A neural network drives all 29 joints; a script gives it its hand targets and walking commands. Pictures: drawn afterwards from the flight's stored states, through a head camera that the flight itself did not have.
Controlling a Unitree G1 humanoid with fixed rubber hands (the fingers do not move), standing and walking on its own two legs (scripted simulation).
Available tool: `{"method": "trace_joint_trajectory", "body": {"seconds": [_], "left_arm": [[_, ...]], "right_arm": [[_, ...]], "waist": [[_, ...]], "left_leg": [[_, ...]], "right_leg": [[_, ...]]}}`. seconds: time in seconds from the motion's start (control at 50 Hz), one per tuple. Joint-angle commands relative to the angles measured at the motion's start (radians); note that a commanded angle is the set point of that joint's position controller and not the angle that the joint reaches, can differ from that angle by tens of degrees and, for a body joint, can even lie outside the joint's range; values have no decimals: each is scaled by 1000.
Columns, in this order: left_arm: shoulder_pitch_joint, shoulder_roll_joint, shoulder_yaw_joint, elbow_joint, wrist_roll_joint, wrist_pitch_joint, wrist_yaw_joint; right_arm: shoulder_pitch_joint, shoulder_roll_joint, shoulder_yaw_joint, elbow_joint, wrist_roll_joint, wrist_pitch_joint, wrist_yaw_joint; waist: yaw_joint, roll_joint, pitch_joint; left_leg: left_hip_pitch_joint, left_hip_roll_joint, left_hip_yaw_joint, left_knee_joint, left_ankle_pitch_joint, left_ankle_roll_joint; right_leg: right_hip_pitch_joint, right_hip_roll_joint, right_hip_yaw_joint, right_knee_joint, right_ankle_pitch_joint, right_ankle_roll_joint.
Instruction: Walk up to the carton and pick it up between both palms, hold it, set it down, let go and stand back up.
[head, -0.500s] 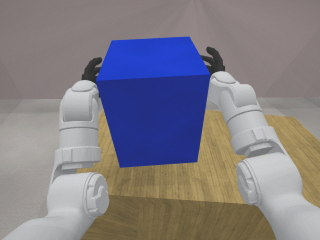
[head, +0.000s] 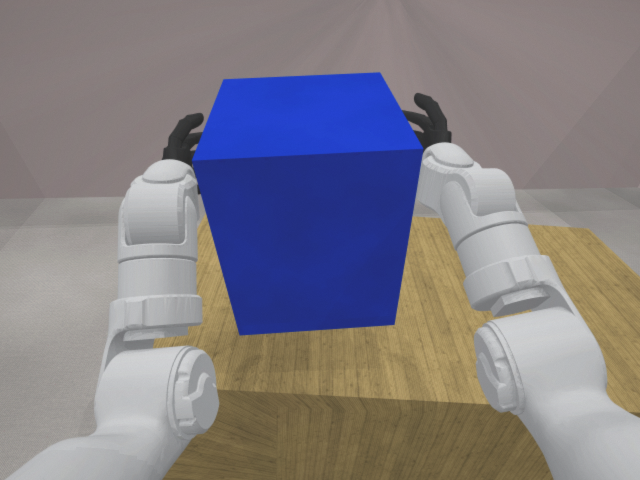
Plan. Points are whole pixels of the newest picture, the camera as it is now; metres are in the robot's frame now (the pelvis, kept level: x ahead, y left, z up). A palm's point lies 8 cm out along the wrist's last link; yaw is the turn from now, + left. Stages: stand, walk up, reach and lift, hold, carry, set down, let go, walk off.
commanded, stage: hold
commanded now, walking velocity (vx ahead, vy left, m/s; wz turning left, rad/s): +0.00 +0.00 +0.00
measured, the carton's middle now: (310, 203) +0.38 +0.00 +0.24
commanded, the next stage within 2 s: none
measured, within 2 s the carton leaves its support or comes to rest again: neither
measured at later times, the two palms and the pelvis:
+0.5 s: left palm (177, 174) +0.36 +0.16 +0.29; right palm (433, 156) +0.36 -0.13 +0.32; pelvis +0.00 +0.00 +0.00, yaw +0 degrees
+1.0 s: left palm (176, 176) +0.36 +0.16 +0.28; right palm (430, 158) +0.36 -0.13 +0.31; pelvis +0.00 +0.00 +0.00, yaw +0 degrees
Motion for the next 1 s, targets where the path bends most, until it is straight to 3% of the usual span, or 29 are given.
{"method": "trace_joint_trajectory", "body": {"seconds": [0.0, 0.26, 0.56, 0.98], "left_arm": [[-820, -498, -385, -139, -179, -103, -129], [-824, -497, -377, -106, -172, -101, -144], [-845, -498, -360, -82, -169, -115, -131], [-820, -513, -399, -128, -178, -107, -129]], "right_arm": [[-666, 670, 199, -258, 132, -1, 131], [-668, 656, 172, -221, 117, 1, 132], [-686, 665, 164, -202, 106, -12, 147], [-667, 654, 179, -250, 121, -14, 139]], "waist": [[3, 50, -284], [-10, 68, -257], [8, 52, -271], [-9, 82, -280]], "left_leg": [[107, -61, 20, -21, 206, -8], [96, -59, 22, -36, 168, -10], [86, -55, 25, -42, 142, -2], [107, -55, 20, -24, 204, -19]], "right_leg": [[22, 39, 8, -31, 213, 76], [15, 31, 13, -38, 187, 73], [-1, 33, 10, -41, 138, 71], [11, 37, 7, -36, 186, 67]]}}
